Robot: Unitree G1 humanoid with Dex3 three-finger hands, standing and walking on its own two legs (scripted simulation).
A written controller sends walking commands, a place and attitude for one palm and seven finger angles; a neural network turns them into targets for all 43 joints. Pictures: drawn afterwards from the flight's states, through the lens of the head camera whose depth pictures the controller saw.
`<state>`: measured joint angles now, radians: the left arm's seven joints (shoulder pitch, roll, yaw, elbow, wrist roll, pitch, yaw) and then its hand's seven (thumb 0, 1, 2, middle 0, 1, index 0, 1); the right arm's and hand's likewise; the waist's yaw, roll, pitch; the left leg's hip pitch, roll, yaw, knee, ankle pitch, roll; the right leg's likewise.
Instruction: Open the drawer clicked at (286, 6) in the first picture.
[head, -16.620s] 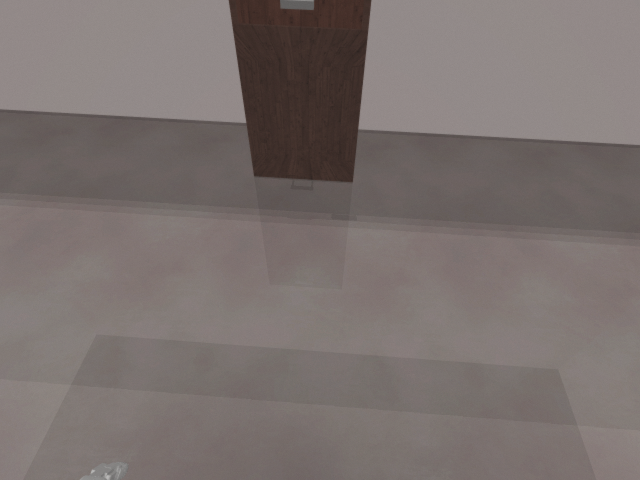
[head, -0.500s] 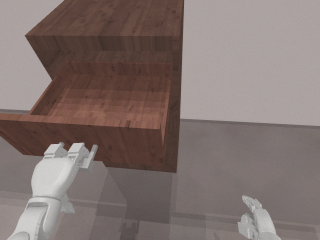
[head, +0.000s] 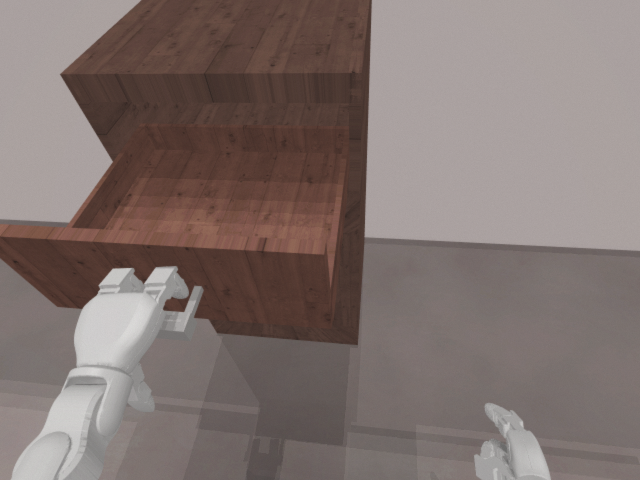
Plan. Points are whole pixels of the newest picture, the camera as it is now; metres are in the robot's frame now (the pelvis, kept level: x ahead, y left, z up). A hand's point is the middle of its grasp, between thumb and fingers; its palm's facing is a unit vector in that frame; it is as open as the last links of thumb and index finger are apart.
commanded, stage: lift the hand off the handle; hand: left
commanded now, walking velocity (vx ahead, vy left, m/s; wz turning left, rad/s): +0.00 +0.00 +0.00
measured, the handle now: (156, 307) +0.30 +0.26 +0.04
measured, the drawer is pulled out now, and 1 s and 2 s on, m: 0.30 0.30 0.30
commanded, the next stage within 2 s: draw the hand back to the body in 1.10 s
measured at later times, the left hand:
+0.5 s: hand (118, 308) +0.26 +0.26 +0.11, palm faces +0.07 -0.04 -1.00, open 13.6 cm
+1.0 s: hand (90, 257) +0.28 +0.26 +0.18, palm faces +0.10 -0.02 -0.99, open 13.9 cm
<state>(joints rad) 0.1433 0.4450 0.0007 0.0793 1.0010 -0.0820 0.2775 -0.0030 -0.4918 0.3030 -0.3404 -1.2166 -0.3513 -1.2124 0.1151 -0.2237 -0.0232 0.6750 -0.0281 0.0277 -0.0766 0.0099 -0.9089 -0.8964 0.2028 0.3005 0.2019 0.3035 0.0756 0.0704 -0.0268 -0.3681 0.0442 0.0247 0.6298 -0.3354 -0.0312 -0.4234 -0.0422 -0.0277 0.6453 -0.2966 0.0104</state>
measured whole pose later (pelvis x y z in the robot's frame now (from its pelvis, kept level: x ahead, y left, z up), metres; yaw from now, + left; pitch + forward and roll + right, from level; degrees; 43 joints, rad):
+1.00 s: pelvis +0.01 +0.00 +0.02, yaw +1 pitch -2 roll +0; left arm 0.00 0.61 0.07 -0.22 0.80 0.03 -0.11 0.00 -0.49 0.30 -0.32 -1.20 -0.32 -1.20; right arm 0.08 -0.28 0.03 0.64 0.01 0.07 -0.02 0.01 -0.91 -0.90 0.20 0.30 0.20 0.30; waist 0.11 0.12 0.02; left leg -0.13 0.03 0.01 0.40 -0.24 -0.03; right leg -0.18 -0.05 -0.05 0.43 -0.22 0.02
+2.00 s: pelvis +0.01 +0.00 +0.02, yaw +1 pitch -5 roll +0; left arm 0.28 0.34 0.31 -0.46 0.00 -0.15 0.08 -0.01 -0.39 0.35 -0.31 -1.13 -0.31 -1.13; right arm 0.13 -0.21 0.06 0.64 -0.01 -0.13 -0.08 0.01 -0.91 -0.90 0.20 0.30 0.20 0.30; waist 0.08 0.06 0.07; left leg -0.08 0.05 0.01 0.41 -0.25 -0.04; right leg -0.11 -0.03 -0.05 0.40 -0.21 0.01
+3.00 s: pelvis +0.00 +0.00 +0.02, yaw +1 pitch -3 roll -1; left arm 0.46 0.34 0.40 -0.56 -0.04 -0.18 0.10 0.01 0.88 0.90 -0.21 -0.31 -0.21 -0.30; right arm 0.17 -0.22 0.04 0.62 -0.02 -0.13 -0.07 0.01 -0.91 -0.90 0.20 0.30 0.20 0.30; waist 0.05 0.06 0.02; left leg -0.14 0.06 0.00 0.45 -0.26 -0.03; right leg -0.15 -0.02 -0.06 0.38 -0.18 0.01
